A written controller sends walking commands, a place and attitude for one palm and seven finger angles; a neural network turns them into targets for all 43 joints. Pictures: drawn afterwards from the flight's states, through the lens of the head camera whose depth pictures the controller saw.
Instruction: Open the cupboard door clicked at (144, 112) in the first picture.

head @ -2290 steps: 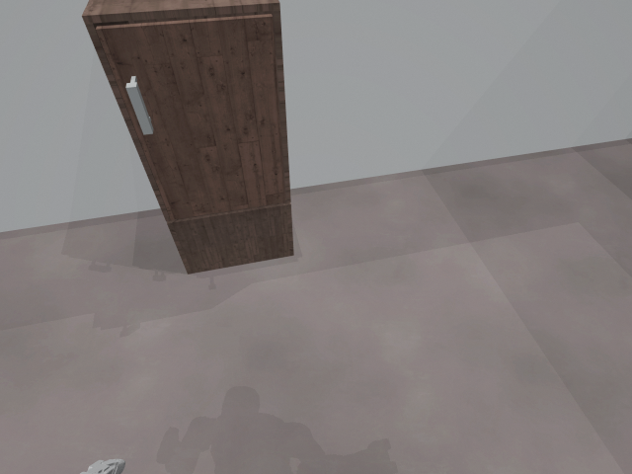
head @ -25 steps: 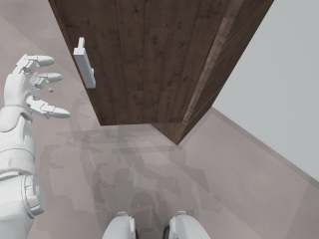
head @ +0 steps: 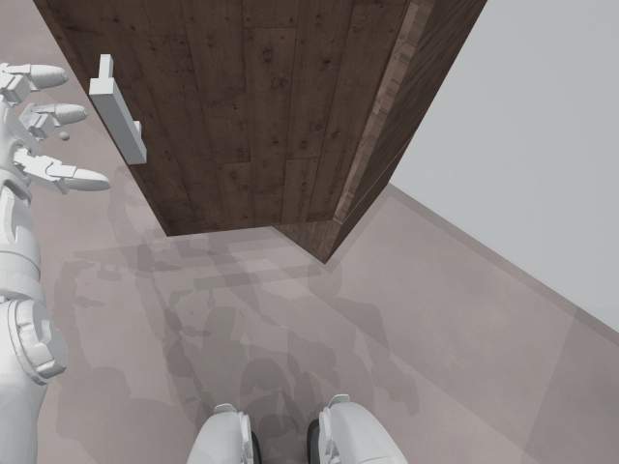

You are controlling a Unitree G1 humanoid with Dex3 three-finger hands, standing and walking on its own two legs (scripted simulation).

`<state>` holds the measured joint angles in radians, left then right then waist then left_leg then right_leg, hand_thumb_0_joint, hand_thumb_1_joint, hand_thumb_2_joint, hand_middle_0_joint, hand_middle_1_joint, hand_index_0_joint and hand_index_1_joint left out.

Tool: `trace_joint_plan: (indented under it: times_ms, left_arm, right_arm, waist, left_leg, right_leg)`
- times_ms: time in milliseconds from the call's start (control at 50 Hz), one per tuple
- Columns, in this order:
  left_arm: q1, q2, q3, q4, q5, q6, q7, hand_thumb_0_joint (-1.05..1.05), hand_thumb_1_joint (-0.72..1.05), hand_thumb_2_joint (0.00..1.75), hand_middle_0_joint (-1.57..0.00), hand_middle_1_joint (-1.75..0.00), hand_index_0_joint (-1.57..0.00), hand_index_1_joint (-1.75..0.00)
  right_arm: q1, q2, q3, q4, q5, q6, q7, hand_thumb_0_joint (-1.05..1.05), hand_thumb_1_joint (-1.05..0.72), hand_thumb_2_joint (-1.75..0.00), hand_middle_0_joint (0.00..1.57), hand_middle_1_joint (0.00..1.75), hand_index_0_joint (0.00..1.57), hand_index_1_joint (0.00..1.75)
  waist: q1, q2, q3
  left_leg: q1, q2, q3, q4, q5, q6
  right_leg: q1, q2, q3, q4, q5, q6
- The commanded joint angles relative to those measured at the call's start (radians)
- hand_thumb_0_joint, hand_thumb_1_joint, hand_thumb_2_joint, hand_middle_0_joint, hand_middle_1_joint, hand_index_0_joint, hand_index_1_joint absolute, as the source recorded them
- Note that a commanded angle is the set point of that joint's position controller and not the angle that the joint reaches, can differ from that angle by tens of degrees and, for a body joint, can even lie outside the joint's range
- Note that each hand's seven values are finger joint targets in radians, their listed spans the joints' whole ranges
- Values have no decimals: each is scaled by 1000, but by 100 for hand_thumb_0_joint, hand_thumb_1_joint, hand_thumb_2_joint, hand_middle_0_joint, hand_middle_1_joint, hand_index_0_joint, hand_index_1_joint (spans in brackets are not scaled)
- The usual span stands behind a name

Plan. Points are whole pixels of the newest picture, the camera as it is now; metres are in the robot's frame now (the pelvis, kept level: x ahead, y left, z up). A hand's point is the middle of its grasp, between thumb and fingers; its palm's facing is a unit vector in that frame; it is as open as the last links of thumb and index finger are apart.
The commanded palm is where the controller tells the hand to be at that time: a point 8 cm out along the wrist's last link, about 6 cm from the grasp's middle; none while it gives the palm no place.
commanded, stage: move the hooked fingers beside the handle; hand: left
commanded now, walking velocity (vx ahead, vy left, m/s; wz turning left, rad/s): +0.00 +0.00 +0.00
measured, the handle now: (122, 112) +0.54 +0.20 +0.06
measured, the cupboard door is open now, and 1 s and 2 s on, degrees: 46 46 45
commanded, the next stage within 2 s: slide the fingers in behind the handle in 0.64 s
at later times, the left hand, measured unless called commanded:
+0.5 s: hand (63, 141) +0.50 +0.26 +0.06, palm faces +0.08 -1.00 -0.02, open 14.0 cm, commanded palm +0.48 +0.29 +0.06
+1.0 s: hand (78, 142) +0.50 +0.24 +0.06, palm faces +0.06 -1.00 +0.00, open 14.0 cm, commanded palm +0.48 +0.27 +0.06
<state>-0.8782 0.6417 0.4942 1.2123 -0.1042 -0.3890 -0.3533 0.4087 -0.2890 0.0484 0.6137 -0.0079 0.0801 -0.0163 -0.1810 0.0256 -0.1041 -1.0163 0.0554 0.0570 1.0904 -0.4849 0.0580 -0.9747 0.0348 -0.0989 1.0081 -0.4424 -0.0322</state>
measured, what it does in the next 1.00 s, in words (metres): stands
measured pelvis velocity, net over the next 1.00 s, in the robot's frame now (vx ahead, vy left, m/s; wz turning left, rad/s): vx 0.00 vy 0.00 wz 0.01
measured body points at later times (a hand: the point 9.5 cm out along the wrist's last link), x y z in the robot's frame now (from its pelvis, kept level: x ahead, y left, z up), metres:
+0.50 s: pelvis +0.01 +0.00 +0.00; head +0.15 +0.03 +0.43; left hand +0.49 +0.31 +0.06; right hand +0.03 -0.27 -0.10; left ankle +0.01 +0.08 -0.66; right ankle +0.01 -0.11 -0.66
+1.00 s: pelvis +0.00 +0.00 +0.00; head +0.14 +0.03 +0.43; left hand +0.49 +0.29 +0.06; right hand +0.01 -0.27 -0.10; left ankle +0.01 +0.08 -0.66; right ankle +0.01 -0.11 -0.66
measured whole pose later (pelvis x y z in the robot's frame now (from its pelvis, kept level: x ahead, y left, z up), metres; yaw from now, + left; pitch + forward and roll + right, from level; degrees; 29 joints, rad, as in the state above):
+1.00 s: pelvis +0.00 +0.00 +0.00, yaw +1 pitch +23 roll -4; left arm -0.86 0.57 0.44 1.17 -0.12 -0.41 -0.32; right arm 0.38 -0.28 0.04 0.63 -0.01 0.09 -0.01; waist -0.17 0.02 -0.11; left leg -1.02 0.05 0.04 1.10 -0.49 0.06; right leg -0.97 0.03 -0.11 1.01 -0.45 -0.03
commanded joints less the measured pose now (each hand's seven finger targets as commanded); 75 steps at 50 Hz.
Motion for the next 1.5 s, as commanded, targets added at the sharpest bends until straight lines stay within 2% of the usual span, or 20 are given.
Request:
trace_joint_plan:
  times_ms: [0, 100, 180, 320, 400, 440, 600, 660, 700, 800, 880, 920, 1000, 1120, 1160, 1220, 1280, 1360, 1420, 1480]
  left_arm:
    - [-363, 340, 62, -234, -19, -73, 2, 0, -50, 30, -30, -120, -30, -120]
    - [-396, 295, 39, -292, -26, -106, 4, 0, -50, 30, -30, -120, -30, -120]
    - [-382, 207, -24, -265, -35, -84, -5, 0, -50, 30, -30, -120, -30, -120]
    - [-371, 254, 8, -235, -21, -76, 27, 0, -50, 30, -30, -120, -30, -120]
    - [-374, 291, 32, -248, -12, -97, 32, 0, -50, 30, -30, -120, -30, -120]
    - [-389, 250, -5, -234, -13, -97, 23, 0, -50, 30, -30, -120, -30, -120]
    - [-326, 197, -15, -270, -44, -80, 4, 0, -50, 30, -30, -120, -30, -120]
    - [-336, 214, -7, -227, -36, -67, 17, 0, -50, 30, -30, -120, -30, -120]
    - [-367, 269, 23, -266, -26, -84, 23, 0, -50, 30, -30, -120, -30, -120]
    - [-382, 219, -10, -284, -32, -112, 22, 0, -50, 30, -30, -120, -30, -120]
    - [-380, 148, -56, -225, -39, -86, 27, 0, -50, 30, -30, -120, -30, -120]
    - [-392, 198, -19, -244, -32, -84, 40, 0, -50, 30, -30, -120, -30, -120]
    - [-376, 179, -24, -271, -21, -100, 66, 0, -50, 30, -30, -120, -30, -120]
    - [-380, 105, -73, -313, -20, -118, 84, 0, -50, 30, -30, -120, -30, -120]
    - [-385, 84, -87, -286, -25, -111, 87, 0, -50, 30, -30, -120, -30, -120]
    - [-391, 128, -50, -268, -25, -109, 92, 0, -50, 30, -30, -120, -30, -120]
    - [-382, 126, -53, -287, -19, -122, 98, 0, -50, 30, -30, -120, -30, -120]
    - [-391, 100, -67, -241, -18, -113, 111, 0, -50, 30, -30, -120, -30, -120]
    - [-398, 92, -68, -272, -13, -123, 122, 0, -50, 30, -30, -120, -30, -120]
    - [-401, 54, -101, -263, -10, -125, 124, 0, -50, 30, -30, -120, -30, -120]
  right_arm:
    - [169, -200, -70, -58, -1, -13, -17, 0, -90, -90, 20, 30, 20, 30]
    - [175, -196, -76, -35, -5, -11, -13, 0, -90, -90, 20, 30, 20, 30]
    - [171, -189, -74, -28, -1, -5, -12, 0, -90, -90, 20, 30, 20, 30]
    - [159, -192, -71, -36, -1, -1, -13, 0, -90, -90, 20, 30, 20, 30]
    - [153, -191, -69, -45, -4, -10, -13, 0, -90, -90, 20, 30, 20, 30]
    - [150, -187, -66, -41, -2, -8, -12, 0, -90, -90, 20, 30, 20, 30]
    - [154, -184, -74, -40, 1, 1, -8, 0, -90, -90, 20, 30, 20, 30]
    - [148, -185, -71, -39, 4, 1, -10, 0, -90, -90, 20, 30, 20, 30]
    - [153, -190, -73, -39, 0, -2, -15, 0, -90, -90, 20, 30, 20, 30]
    - [148, -182, -71, -32, -1, -9, -11, 0, -90, -90, 20, 30, 20, 30]
    - [149, -183, -70, -28, 1, -7, -9, 0, -90, -90, 20, 30, 20, 30]
    - [154, -189, -73, -27, -1, -7, -11, 0, -90, -90, 20, 30, 20, 30]
    - [156, -179, -74, -31, -6, -8, -2, 0, -90, -90, 20, 30, 20, 30]
    - [146, -171, -80, -27, -6, -7, 7, 0, -90, -90, 20, 30, 20, 30]
    - [140, -171, -79, -22, -3, -7, 8, 0, -90, -90, 20, 30, 20, 30]
    - [145, -174, -75, -22, -3, -10, 2, 0, -90, -90, 20, 30, 20, 30]
    - [141, -168, -73, -28, -5, -13, 4, 0, -90, -90, 20, 30, 20, 30]
    - [136, -168, -73, -25, -4, -17, 6, 0, -90, -90, 20, 30, 20, 30]
    - [139, -165, -76, -31, -7, -20, 10, 0, -90, -90, 20, 30, 20, 30]
    - [139, -160, -75, -31, -6, -21, 13, 0, -90, -90, 20, 30, 20, 30]
  waist:
    - [20, 126, -490]
    - [11, 198, -541]
    - [-5, 188, -483]
    - [3, 135, -451]
    - [15, 173, -484]
    - [1, 160, -477]
    - [16, 166, -509]
    - [7, 115, -442]
    - [17, 140, -483]
    - [10, 182, -504]
    - [-10, 150, -432]
    - [2, 150, -480]
    - [14, 164, -516]
    - [6, 182, -515]
    - [-6, 140, -471]
    - [1, 112, -468]
    - [12, 146, -477]
    - [-1, 112, -436]
    - [7, 131, -499]
    - [-5, 126, -466]
  left_leg:
    - [351, -16, -114, -116, 412, -19]
    - [483, -6, -137, -106, 504, -32]
    - [509, -2, -146, -113, 521, -33]
    - [432, -10, -139, -114, 471, -31]
    - [435, -13, -131, -105, 480, -33]
    - [439, -10, -136, -100, 482, -33]
    - [511, -2, -143, -103, 578, -40]
    - [407, -11, -130, -109, 461, -29]
    - [422, -13, -132, -108, 473, -30]
    - [469, -12, -136, -104, 494, -36]
    - [447, -10, -144, -110, 442, -32]
    - [450, -12, -145, -111, 445, -34]
    - [476, -11, -145, -103, 496, -39]
    - [509, -9, -144, -107, 506, -43]
    - [464, -12, -138, -112, 445, -36]
    - [415, -20, -131, -113, 417, -29]
    - [431, -21, -131, -110, 436, -32]
    - [387, -22, -129, -110, 386, -29]
    - [425, -22, -132, -103, 426, -32]
    - [414, -22, -131, -100, 417, -30]
  right_leg:
    - [231, 19, 82, -103, 310, 13]
    - [161, 23, 67, -97, 315, 8]
    - [114, 24, 52, -104, 299, 7]
    - [148, 22, 59, -103, 296, 10]
    - [169, 21, 66, -92, 313, 7]
    - [150, 21, 64, -91, 308, 9]
    - [141, 25, 53, -97, 341, 11]
    - [165, 23, 61, -104, 307, 14]
    - [180, 22, 65, -96, 316, 11]
    - [156, 24, 63, -94, 314, 7]
    - [104, 25, 51, -102, 263, 6]
    - [128, 22, 56, -99, 271, 9]
    - [134, 23, 54, -88, 298, 7]
    - [125, 26, 53, -96, 301, 7]
    - [134, 26, 56, -105, 282, 9]
    - [175, 23, 65, -104, 292, 9]
    - [170, 23, 62, -93, 297, 4]
    - [157, 21, 65, -98, 270, 9]
    - [163, 21, 63, -87, 294, 7]
    - [151, 22, 63, -87, 293, 6]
